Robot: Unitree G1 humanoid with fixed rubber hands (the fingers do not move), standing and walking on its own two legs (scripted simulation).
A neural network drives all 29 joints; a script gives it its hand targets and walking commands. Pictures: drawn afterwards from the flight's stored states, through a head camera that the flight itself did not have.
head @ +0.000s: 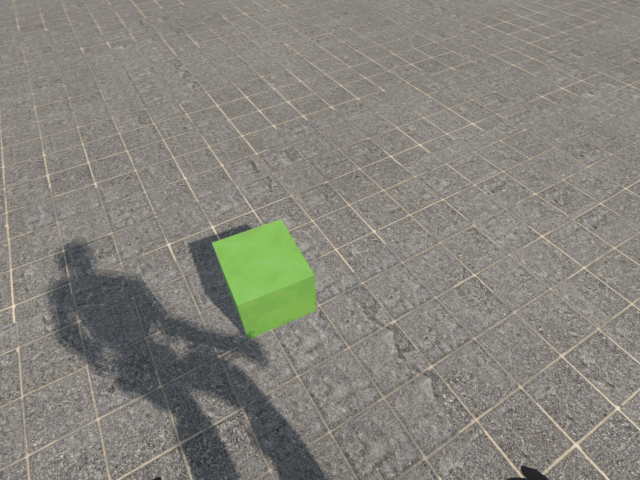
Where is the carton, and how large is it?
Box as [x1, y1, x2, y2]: [212, 219, 315, 338]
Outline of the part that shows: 280,219 212,242 222,274 248,338 315,310 314,276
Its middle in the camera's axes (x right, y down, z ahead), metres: -0.20 +0.12 +1.40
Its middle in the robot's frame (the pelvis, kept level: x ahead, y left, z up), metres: +0.89 +0.23 -0.66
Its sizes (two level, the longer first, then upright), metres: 0.293 0.266 0.221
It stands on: the floor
